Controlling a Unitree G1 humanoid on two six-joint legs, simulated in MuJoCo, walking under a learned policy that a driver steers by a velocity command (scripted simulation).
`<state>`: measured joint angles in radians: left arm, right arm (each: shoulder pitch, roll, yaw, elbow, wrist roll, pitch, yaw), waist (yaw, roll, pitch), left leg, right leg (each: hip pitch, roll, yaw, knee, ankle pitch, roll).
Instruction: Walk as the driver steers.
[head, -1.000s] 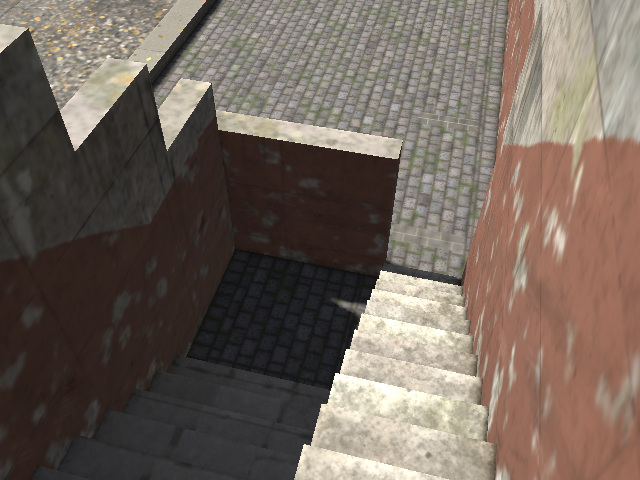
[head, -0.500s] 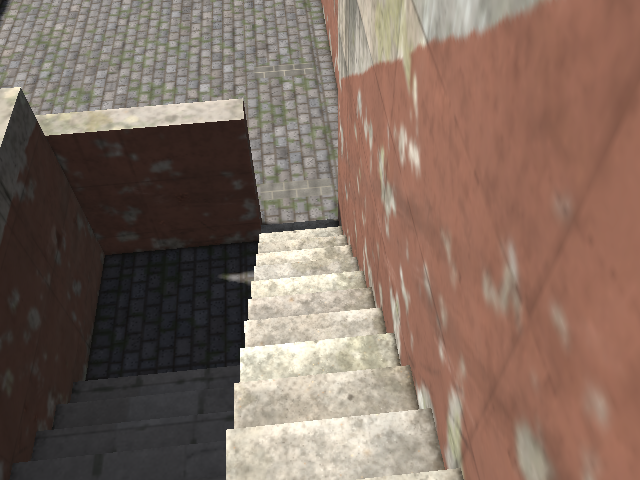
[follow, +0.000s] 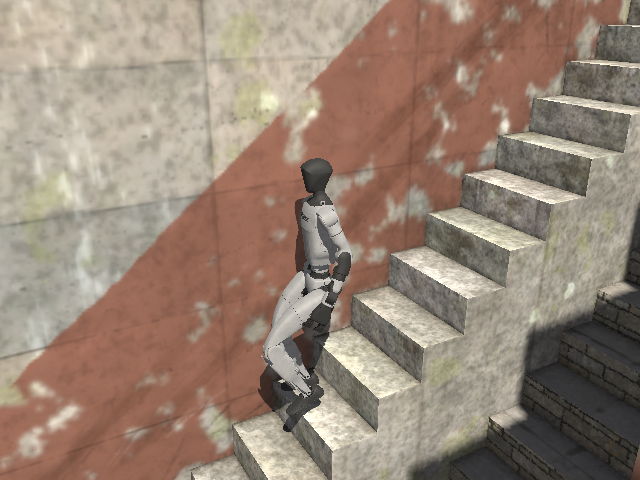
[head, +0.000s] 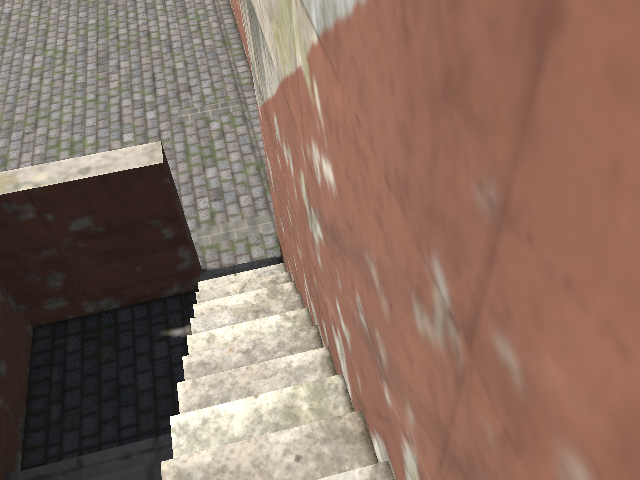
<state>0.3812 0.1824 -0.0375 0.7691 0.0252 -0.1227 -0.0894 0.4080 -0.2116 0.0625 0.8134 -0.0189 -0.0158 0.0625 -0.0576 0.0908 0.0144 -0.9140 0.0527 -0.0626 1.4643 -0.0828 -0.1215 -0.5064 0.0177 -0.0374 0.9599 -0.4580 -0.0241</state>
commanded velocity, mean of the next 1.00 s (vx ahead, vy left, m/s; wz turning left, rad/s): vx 0.50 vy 0.00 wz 0.38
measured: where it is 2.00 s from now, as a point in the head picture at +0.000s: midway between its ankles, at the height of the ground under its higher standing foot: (256, 423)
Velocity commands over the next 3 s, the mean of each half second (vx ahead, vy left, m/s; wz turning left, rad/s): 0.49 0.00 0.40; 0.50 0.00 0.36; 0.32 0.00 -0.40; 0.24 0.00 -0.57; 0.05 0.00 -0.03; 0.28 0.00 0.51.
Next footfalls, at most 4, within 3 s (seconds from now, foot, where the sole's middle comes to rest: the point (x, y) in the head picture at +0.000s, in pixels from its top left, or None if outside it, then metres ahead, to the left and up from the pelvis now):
0.30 left None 0.23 0.24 -0.91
0.94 right None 0.50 0.19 -1.11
1.14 left None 0.62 0.46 -1.16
1.40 right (253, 466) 0.77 0.26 -1.30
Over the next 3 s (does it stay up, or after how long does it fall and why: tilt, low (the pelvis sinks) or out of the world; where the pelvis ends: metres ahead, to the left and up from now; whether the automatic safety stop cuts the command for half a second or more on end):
stays up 1.10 0.33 -0.90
